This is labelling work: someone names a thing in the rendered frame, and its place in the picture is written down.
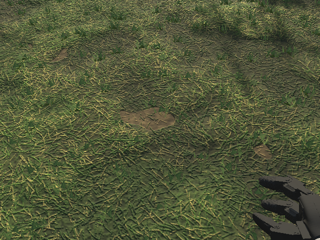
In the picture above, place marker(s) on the robot right hand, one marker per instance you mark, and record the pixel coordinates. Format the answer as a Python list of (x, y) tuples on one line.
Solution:
[(305, 216)]

